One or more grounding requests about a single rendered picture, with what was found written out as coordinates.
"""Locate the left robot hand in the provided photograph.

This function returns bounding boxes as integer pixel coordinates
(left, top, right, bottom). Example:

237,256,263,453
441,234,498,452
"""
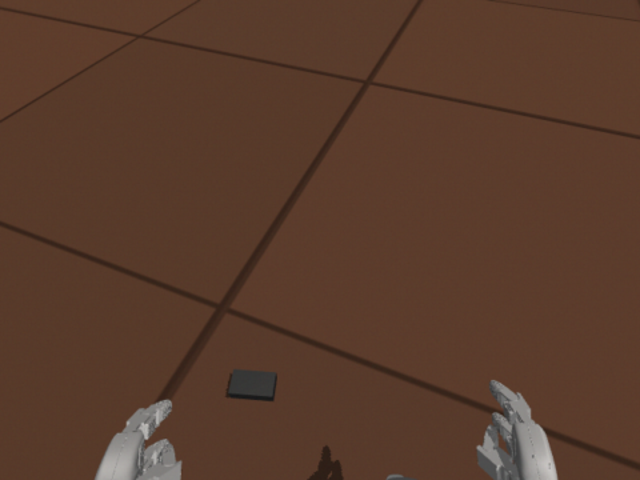
94,400,182,480

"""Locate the right robot hand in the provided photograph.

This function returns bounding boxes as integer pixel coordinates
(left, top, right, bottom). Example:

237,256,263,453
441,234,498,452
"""
477,380,558,480

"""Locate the small box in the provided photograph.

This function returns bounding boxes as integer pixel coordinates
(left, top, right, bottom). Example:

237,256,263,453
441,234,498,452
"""
228,369,277,401

